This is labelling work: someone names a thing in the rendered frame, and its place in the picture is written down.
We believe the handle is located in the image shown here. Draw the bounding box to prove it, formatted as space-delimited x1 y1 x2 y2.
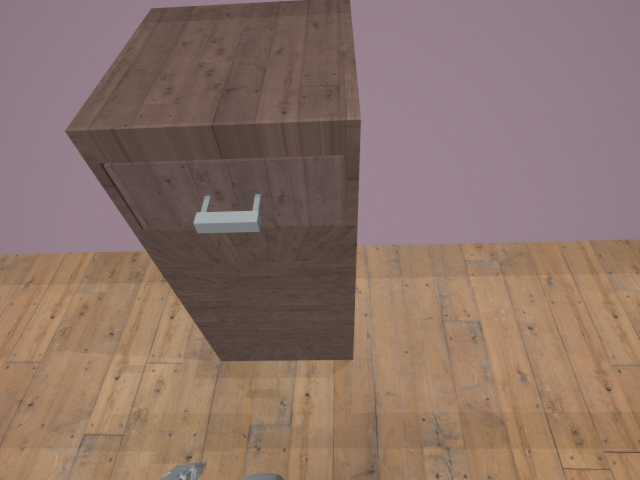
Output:
193 194 262 233

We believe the drawer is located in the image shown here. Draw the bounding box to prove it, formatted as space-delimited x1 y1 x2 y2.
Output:
104 155 344 229

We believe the cabinet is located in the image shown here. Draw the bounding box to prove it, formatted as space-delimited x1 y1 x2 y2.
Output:
65 0 361 361

